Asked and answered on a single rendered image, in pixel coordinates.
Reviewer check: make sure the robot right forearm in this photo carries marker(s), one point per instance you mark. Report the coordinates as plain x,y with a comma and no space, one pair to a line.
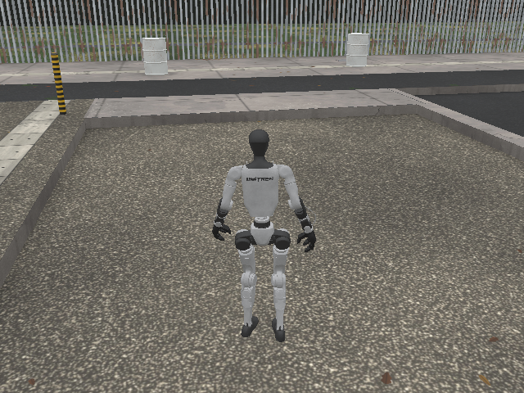
303,218

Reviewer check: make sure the robot left shin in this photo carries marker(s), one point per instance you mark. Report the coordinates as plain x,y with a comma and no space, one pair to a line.
248,299

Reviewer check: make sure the robot left hand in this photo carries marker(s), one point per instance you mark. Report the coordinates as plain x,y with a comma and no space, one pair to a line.
224,229

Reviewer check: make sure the robot right shin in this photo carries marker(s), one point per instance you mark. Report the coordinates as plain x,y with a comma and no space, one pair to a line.
279,300

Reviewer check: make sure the robot right hand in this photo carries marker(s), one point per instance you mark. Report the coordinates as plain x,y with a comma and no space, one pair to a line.
311,239

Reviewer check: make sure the robot left forearm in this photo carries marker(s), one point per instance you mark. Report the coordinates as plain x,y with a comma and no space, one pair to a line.
220,215

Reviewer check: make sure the robot left upper arm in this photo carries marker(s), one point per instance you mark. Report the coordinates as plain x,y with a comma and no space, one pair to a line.
229,187

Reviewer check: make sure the robot shin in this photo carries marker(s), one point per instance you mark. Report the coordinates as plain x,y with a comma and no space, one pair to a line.
279,300
248,299

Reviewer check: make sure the robot right upper arm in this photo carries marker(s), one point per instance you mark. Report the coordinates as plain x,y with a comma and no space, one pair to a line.
290,184

